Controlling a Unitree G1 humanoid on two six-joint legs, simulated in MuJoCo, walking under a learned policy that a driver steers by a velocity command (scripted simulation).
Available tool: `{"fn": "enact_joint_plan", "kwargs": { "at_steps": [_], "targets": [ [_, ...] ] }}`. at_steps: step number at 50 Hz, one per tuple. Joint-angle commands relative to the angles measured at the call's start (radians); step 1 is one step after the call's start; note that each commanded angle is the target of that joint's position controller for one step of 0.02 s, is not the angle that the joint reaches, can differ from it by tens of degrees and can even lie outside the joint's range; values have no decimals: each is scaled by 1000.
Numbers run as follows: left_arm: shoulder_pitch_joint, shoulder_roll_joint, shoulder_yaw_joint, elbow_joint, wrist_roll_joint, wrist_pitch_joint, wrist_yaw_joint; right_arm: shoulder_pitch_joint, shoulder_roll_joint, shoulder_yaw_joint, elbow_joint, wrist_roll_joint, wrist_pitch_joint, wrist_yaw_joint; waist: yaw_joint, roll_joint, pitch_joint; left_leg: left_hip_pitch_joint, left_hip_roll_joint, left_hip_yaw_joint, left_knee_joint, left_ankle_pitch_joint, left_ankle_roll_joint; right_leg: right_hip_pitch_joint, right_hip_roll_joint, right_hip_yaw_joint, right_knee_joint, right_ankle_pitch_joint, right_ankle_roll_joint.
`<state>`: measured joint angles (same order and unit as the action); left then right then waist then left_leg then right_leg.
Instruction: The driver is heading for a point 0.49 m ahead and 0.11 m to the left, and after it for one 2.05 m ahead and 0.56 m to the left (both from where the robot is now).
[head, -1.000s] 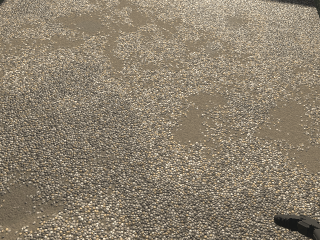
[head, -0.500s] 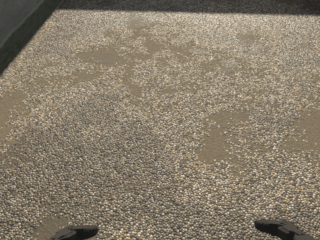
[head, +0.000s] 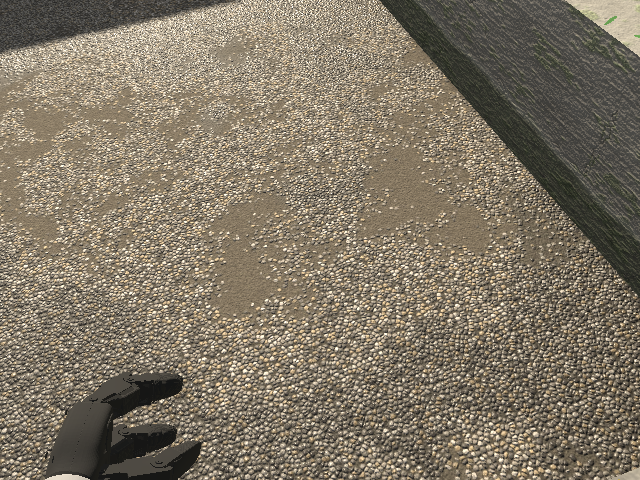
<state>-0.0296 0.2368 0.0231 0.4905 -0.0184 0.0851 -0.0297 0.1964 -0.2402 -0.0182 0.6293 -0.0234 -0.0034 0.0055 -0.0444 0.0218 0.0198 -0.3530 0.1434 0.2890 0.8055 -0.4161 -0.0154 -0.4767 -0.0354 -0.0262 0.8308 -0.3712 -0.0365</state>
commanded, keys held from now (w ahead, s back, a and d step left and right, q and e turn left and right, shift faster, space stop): w+e+shift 0.02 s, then w+q+shift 0.98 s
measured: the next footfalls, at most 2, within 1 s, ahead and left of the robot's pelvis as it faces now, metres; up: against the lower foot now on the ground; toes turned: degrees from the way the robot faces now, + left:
left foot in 0.24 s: +0.06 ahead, +0.08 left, +0.00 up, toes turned +1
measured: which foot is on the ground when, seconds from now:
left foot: down 0.00-0.00, up 0.02-0.22, down 0.24-1.00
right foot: down 0.00-1.00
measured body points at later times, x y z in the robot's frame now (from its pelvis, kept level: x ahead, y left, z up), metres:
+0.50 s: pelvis +0.02 -0.04 +0.01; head +0.03 -0.03 +0.46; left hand +0.24 +0.19 -0.03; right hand +0.29 -0.21 -0.03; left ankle +0.02 +0.08 -0.70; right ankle +0.06 -0.10 -0.70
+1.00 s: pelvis +0.01 -0.02 +0.00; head +0.01 +0.02 +0.44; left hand +0.11 +0.28 -0.09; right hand +0.28 -0.17 -0.07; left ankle +0.04 +0.06 -0.70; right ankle +0.06 -0.10 -0.70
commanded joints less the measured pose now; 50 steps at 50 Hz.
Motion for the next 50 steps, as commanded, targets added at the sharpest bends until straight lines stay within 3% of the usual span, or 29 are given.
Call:
{"fn": "enact_joint_plan", "kwargs": {
  "at_steps": [1,2,3,5,7,10,12,13,14,16,18,21,25,31,33,34,38,39,41,42,43,44,45,46,47,48,49,50],
  "targets": [
    [105,145,36,-16,-34,-3,8,-196,-51,-17,-197,-1,18,-4,134,-392,-76,-261,-122,-42,188,-92,-101,175,-21,293,-261,165,-164],
    [62,153,35,-52,-11,-14,13,-273,-38,-17,-236,6,12,-12,157,-408,-98,-401,-141,-175,331,-176,-113,217,-123,474,-385,110,-214],
    [6,130,24,-77,6,-20,32,-249,-44,-21,-226,12,2,-21,128,-336,-164,-409,-130,-243,408,-134,-127,246,-161,485,-390,152,-230],
    [-43,77,6,-78,28,-35,57,-153,-25,-14,-200,23,-16,-29,57,-231,-240,-319,-95,-285,393,-71,-115,219,-159,414,-343,204,-202],
    [-73,39,-7,-78,31,-62,54,-144,4,-3,-184,15,-9,-26,44,-147,-260,-176,-83,-285,287,-44,-74,157,-139,351,-331,215,-143],
    [-38,49,-2,-50,27,-89,43,-160,14,4,-171,32,11,-15,76,-100,-215,26,-109,-277,54,4,-12,85,-153,284,-363,137,-100],
    [-95,26,-10,-55,10,-94,40,-121,58,18,-145,26,14,-3,32,-24,-166,205,-128,-241,-123,195,33,-26,-122,214,-323,47,-41],
    [-63,-18,-21,-63,15,-95,40,-129,49,19,-140,21,16,2,60,88,-148,237,-116,-292,-134,305,55,-50,-45,122,-230,56,4],
    [-32,-36,-31,-73,21,-98,38,-203,-5,-2,-164,39,21,9,84,199,-139,180,-78,-422,-180,311,101,-25,13,17,-185,112,63],
    [-75,-15,-23,-78,22,-109,38,-261,-12,-2,-199,61,25,11,72,116,-89,15,-50,-517,-301,154,113,101,17,-10,-178,182,84],
    [-63,-28,-25,-78,32,-109,35,-267,4,1,-195,70,24,7,82,49,-90,-38,-95,-479,-278,165,93,219,7,-4,-200,227,87],
    [-11,-15,-14,-59,46,-100,40,-261,43,8,-198,64,22,9,86,-58,-125,-40,-156,-406,-185,196,75,298,-39,-4,-253,237,88],
    [-21,21,5,-49,43,-88,49,-252,28,-3,-192,63,38,17,63,-129,-91,-52,-177,-338,-120,190,66,284,-115,-10,-347,93,67],
    [-9,30,31,-32,24,-77,49,-218,-3,-20,-156,74,47,30,32,-3,-102,-67,-181,-390,-164,300,116,349,-70,-136,-228,121,69],
    [-5,28,34,-33,27,-66,56,-205,6,-14,-146,71,52,24,14,18,-89,-70,-186,-449,-155,432,142,333,-39,-160,-176,134,78],
    [-2,46,41,-38,28,-63,54,-217,-14,-19,-149,85,54,28,16,11,-102,-79,-189,-473,-135,504,145,344,-31,-162,-166,118,73],
    [8,38,49,-41,25,-51,49,-194,-22,-21,-136,87,55,25,9,5,-126,-137,-199,-498,-109,588,143,378,-54,-176,-149,52,62],
    [13,40,54,-45,19,-50,42,-188,-43,-33,-134,96,52,31,24,19,-140,-175,-201,-494,-99,576,132,410,-66,-173,-152,2,54],
    [27,48,61,-31,15,-44,38,-180,-32,-33,-133,95,48,30,26,-15,-140,-230,-206,-470,-88,518,127,448,-114,-169,-170,-17,45],
    [37,53,66,-25,6,-41,37,-190,-21,-31,-136,111,42,30,47,-58,-146,-281,-203,-452,-77,369,130,491,-168,-143,-218,-43,43],
    [36,66,70,-11,5,-39,41,-194,-8,-30,-142,106,38,28,46,-113,-132,-329,-199,-412,-49,213,131,511,-246,-110,-262,-47,31],
    [66,73,70,-6,17,-39,48,-241,-36,-40,-150,92,37,19,96,-148,-109,-403,-190,-376,-8,112,127,535,-310,-47,-324,-110,2],
    [105,93,75,16,27,-43,58,-305,-39,-45,-175,73,42,16,132,-178,-77,-422,-151,-336,80,65,121,488,-381,-16,-388,-153,-17],
    [122,100,71,38,42,-51,65,-361,-60,-50,-198,56,45,17,145,-159,-55,-434,-112,-314,137,67,108,442,-427,-3,-418,-143,-31],
    [111,83,62,46,40,-60,67,-358,-54,-49,-197,50,50,20,129,-114,-54,-432,-88,-293,146,68,102,428,-455,-12,-410,-88,-26],
    [103,104,67,59,33,-66,72,-319,-50,-47,-192,52,48,28,109,-88,-67,-361,-75,-276,143,81,102,369,-454,-47,-407,-107,-17],
    [87,100,62,71,30,-67,69,-240,-25,-39,-172,56,44,25,64,-71,-56,-267,-63,-256,114,100,114,285,-424,-130,-393,-113,15],
    [39,90,58,74,17,-61,65,-146,-8,-36,-144,63,42,25,8,-43,-66,-139,-67,-241,53,149,129,204,-369,-206,-336,-165,43]
  ]
}}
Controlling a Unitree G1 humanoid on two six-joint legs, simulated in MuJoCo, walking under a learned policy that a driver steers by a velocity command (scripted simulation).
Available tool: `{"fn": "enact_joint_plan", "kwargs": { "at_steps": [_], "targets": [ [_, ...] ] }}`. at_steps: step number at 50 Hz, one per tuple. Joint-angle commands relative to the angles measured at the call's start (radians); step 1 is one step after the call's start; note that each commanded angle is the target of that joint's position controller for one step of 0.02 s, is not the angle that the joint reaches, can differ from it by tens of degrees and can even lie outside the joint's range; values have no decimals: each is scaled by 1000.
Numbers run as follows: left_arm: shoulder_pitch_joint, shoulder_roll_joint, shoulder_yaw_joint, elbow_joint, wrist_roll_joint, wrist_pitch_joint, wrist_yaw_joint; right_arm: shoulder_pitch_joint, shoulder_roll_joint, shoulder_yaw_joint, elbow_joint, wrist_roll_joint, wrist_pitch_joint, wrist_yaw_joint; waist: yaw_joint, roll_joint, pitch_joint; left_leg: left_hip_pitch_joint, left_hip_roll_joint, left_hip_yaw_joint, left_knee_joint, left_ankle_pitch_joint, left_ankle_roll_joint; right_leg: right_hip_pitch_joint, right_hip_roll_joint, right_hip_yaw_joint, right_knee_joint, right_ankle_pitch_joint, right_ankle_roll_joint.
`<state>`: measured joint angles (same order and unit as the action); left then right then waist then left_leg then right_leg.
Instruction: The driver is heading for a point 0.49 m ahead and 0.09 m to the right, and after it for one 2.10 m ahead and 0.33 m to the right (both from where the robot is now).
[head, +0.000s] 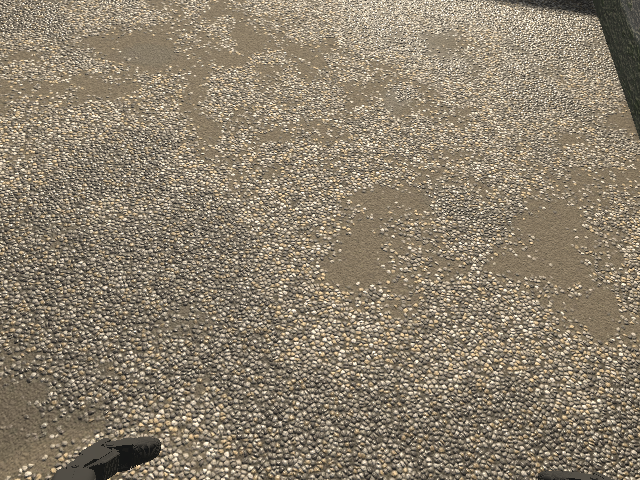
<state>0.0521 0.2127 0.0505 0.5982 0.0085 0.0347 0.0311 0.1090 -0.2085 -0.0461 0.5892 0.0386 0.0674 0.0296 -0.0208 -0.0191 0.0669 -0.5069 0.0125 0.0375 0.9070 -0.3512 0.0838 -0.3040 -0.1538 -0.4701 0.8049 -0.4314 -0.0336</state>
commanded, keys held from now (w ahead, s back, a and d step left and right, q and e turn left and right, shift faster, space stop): w+q+shift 0.06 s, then w+e+shift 0.90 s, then shift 0.04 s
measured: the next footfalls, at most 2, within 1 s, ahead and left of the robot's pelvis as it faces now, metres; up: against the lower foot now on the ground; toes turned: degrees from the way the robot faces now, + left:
right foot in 0.54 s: +0.02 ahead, -0.06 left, +0.00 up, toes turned +1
left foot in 0.70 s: +0.09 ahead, +0.16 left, +0.00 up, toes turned -10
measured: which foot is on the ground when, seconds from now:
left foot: down 0.00-0.52, up 0.54-0.68, down 0.70-1.00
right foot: down 0.00-0.04, up 0.06-0.52, down 0.54-0.72, up 0.74-1.00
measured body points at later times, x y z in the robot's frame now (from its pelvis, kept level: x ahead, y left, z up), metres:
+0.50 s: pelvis +0.00 +0.06 +0.03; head +0.00 +0.06 +0.48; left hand +0.14 +0.30 -0.07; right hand +0.26 -0.13 +0.00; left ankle +0.06 +0.07 -0.70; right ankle -0.01 -0.08 -0.68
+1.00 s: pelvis +0.00 +0.07 +0.01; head +0.02 +0.05 +0.46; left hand +0.35 +0.16 +0.00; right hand +0.02 -0.21 -0.09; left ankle +0.05 +0.17 -0.70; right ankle +0.03 -0.08 -0.66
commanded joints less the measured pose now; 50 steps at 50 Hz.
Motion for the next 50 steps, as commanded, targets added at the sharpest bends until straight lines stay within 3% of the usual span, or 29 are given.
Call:
{"fn": "enact_joint_plan", "kwargs": {
  "at_steps": [1,2,3,4,5,6,7,8,9,13,19,22,24,25,26,27,28,29,31,33,35,36,37,38,39,40,43,47,50],
  "targets": [
    [-101,77,20,-42,-22,3,-4,50,-27,-7,-59,13,-31,1,-73,66,-118,129,38,-1,-118,121,56,-51,-159,150,-177,-120,70],
    [-164,39,4,-75,-20,24,-15,164,-46,-14,-12,34,-28,-2,-134,193,-92,162,-32,-56,-184,203,100,-129,-45,113,37,-131,99],
    [-225,22,-6,-134,-15,43,-27,181,-104,-29,-15,51,-15,-12,-176,385,-53,160,-36,-310,-314,193,154,-316,97,134,271,-266,145],
    [-245,-3,-13,-181,2,36,-27,92,-147,-30,-76,14,-13,-18,-142,350,-85,182,31,-557,-386,142,201,-470,178,325,480,-296,163],
    [-216,-14,-6,-187,-4,26,-26,-40,-137,-10,-145,-27,-12,-40,-84,229,-190,250,126,-644,-413,150,215,-537,189,471,617,-193,178],
    [-158,-10,-6,-175,-8,12,-13,-119,-116,8,-177,-48,-15,-61,-32,170,-287,238,167,-642,-436,69,201,-520,180,514,685,-102,184],
    [-121,-7,-11,-169,3,4,-1,-164,-77,27,-190,-54,-26,-75,6,112,-319,223,177,-624,-432,2,161,-504,164,533,700,-28,178],
    [-95,-7,-15,-161,15,4,11,-188,-41,42,-200,-49,-41,-81,23,75,-322,188,168,-590,-421,-16,104,-466,153,539,691,28,170],
    [-76,-16,-18,-162,3,12,11,-149,-35,44,-190,-34,-55,-83,9,98,-355,242,166,-596,-449,-103,35,-456,149,553,696,51,154],
    [-60,9,-13,-151,-44,43,-5,-38,-75,46,-163,-53,-82,-88,-36,34,-232,239,178,-499,-472,-102,-91,-467,233,685,576,107,125],
    [59,40,-3,-106,-50,56,-25,-133,-80,51,-203,-41,-104,-64,35,111,-162,138,146,-271,-597,-25,-228,-219,228,594,267,120,75],
    [70,61,-5,-90,-53,59,-39,-140,-76,39,-198,-41,-86,-53,19,176,-141,163,108,-127,-673,76,-271,-49,215,483,31,22,16],
    [144,83,-4,-63,-41,60,-47,-172,-84,24,-193,-39,-67,-47,42,182,-126,191,74,-41,-704,132,-304,76,223,395,-109,-14,-38],
    [222,83,-4,-35,-34,60,-52,-222,-81,20,-197,-32,-54,-48,80,163,-118,196,38,20,-684,149,-328,163,231,347,-208,23,-70],
    [323,59,-8,1,-22,54,-58,-281,-53,21,-198,-21,-39,-52,145,65,-114,186,-47,124,-498,170,-353,259,214,356,-346,108,-119],
    [268,20,-26,-12,0,54,-70,-315,-2,37,-194,-14,-26,-52,152,-138,-24,-37,-115,155,-89,113,-289,251,112,609,-304,126,-197],
    [78,100,-12,-98,-30,31,-56,-309,-35,37,-249,0,-22,-39,94,-323,-7,-266,-99,-6,180,-70,-231,120,-70,1034,-315,156,-303],
    [-60,212,27,-161,-20,3,-25,-305,-92,24,-297,-22,-52,-31,41,-293,-55,-295,-57,-155,240,-51,-196,23,-121,1166,-431,106,-316],
    [-212,177,21,-207,-13,-38,-5,-252,-76,34,-266,-44,-84,-43,-40,-76,-178,-16,4,-169,111,36,-155,-74,-20,967,-407,148,-184],
    [-135,158,20,-176,-39,-57,-22,-205,-30,47,-229,-36,-85,-37,-13,-82,-224,262,-11,-67,-191,101,-142,-91,90,811,-366,291,-125],
    [-65,109,16,-157,-50,-39,-38,-108,-21,39,-168,-52,-66,-40,-13,27,-217,410,-47,15,-336,157,-152,-93,157,774,-245,238,-106],
    [-41,50,7,-179,-57,-35,-43,-24,-49,35,-149,-71,-69,-43,-30,239,-233,584,98,-138,-286,356,-125,-286,234,716,-26,33,-57],
    [-58,49,5,-203,-62,-34,-35,6,-163,-2,-129,-79,-71,-39,-79,449,-238,604,243,-390,-419,154,-76,-496,277,623,86,-110,-34],
    [-117,101,28,-208,-38,-38,-28,56,-182,-13,-125,-80,-81,-46,-94,296,-190,536,314,-530,-484,35,-43,-561,257,661,232,-74,-21],
    [-148,107,34,-208,-27,-41,-25,37,-158,0,-124,-88,-94,-55,-61,169,-169,479,344,-566,-488,-23,-22,-590,241,685,318,-14,-16],
    [-138,92,28,-201,-20,-39,-26,5,-135,11,-114,-92,-104,-59,-19,128,-156,428,344,-517,-474,-15,-18,-589,217,681,359,32,-10],
    [-143,64,8,-204,-5,3,-39,-44,-101,33,-87,-95,-123,-53,21,162,-142,253,299,-326,-483,-36,-18,-506,176,619,401,115,34],
    [-197,50,-18,-208,-13,35,-38,-32,-108,25,-54,-82,-134,-35,13,107,-141,175,276,-110,-449,74,-33,-388,117,518,259,221,63],
    [-202,48,-27,-211,-20,33,-50,48,-142,11,-27,-74,-135,-39,-28,106,-162,128,280,-31,-441,72,-12,-170,125,405,102,153,42]
  ]
}}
